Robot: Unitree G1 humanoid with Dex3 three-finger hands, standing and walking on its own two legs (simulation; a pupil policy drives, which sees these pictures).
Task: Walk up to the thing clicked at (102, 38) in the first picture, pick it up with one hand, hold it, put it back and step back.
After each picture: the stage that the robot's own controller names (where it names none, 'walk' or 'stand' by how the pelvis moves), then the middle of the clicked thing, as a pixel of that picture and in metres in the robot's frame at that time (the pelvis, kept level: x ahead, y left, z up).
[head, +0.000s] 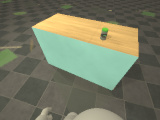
stand; (104, 34) +0.85 -0.10 +0.06
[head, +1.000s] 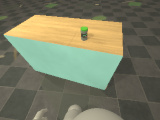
walk; (84, 33) +0.73 +0.13 +0.08
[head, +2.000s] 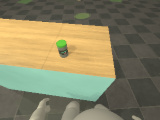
rise first; (62, 49) +0.45 +0.23 +0.10
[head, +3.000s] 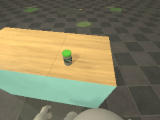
stand; (67, 57) +0.44 +0.20 +0.06
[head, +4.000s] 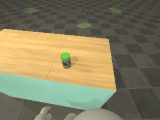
stand; (66, 60) +0.41 +0.21 +0.06
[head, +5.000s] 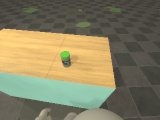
stand; (66, 59) +0.42 +0.21 +0.06
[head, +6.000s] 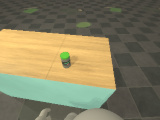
stand; (65, 60) +0.41 +0.21 +0.06
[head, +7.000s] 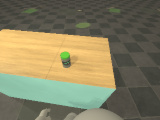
rise first; (66, 60) +0.42 +0.21 +0.06
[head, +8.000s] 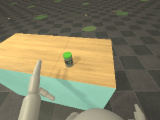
rise first; (68, 59) +0.43 +0.23 +0.06
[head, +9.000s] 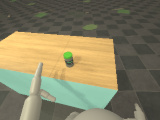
go down; (68, 59) +0.42 +0.22 +0.06
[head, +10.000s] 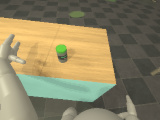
go down; (62, 54) +0.43 +0.20 +0.08
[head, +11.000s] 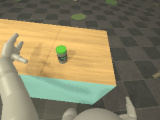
approach; (62, 54) +0.43 +0.20 +0.08
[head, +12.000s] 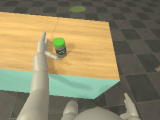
close in; (60, 48) +0.44 +0.21 +0.12
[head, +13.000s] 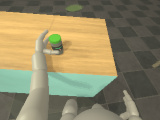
close; (56, 45) +0.46 +0.21 +0.13
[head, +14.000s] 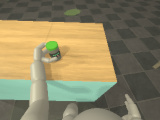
lift; (54, 51) +0.42 +0.23 +0.12
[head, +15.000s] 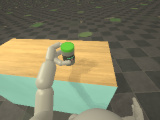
lift; (68, 54) +0.31 +0.14 +0.26
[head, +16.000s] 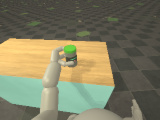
hold; (71, 56) +0.33 +0.14 +0.22
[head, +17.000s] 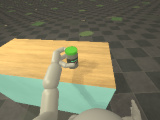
hold; (72, 58) +0.32 +0.13 +0.22
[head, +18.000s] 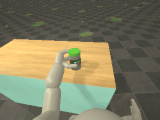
crouch; (75, 59) +0.32 +0.12 +0.21
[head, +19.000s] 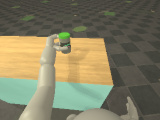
crouch; (65, 43) +0.43 +0.18 +0.23
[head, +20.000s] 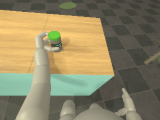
lower; (55, 42) +0.48 +0.21 +0.12
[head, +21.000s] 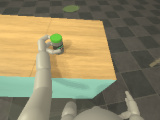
lower; (57, 44) +0.47 +0.21 +0.12
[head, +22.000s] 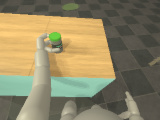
lower; (56, 43) +0.48 +0.21 +0.12
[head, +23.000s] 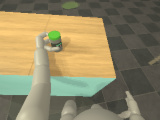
lower; (56, 42) +0.48 +0.21 +0.12
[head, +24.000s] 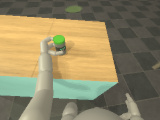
draw back; (60, 45) +0.46 +0.20 +0.12
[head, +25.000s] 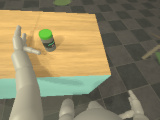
sink last; (48, 41) +0.48 +0.22 +0.13
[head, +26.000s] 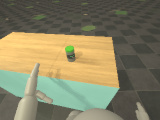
sink last; (70, 54) +0.46 +0.21 +0.10
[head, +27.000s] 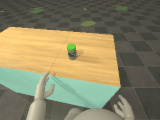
stand; (72, 52) +0.47 +0.20 +0.09
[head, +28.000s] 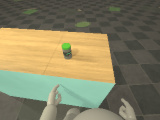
stand; (67, 51) +0.48 +0.21 +0.09
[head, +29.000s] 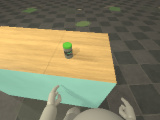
stand; (68, 50) +0.48 +0.21 +0.10
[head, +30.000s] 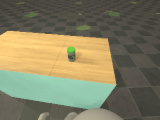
stand; (71, 54) +0.50 +0.19 +0.06
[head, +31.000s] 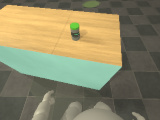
walk; (75, 32) +0.60 +0.16 +0.09
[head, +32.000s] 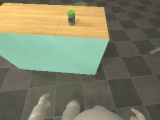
walk; (71, 18) +0.83 +0.24 +0.08
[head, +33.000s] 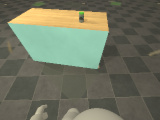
stand; (81, 17) +1.13 +0.22 +0.08
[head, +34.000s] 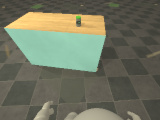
stand; (78, 21) +1.08 +0.23 +0.06
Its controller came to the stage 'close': yes
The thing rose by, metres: 0.19
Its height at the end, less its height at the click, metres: +0.00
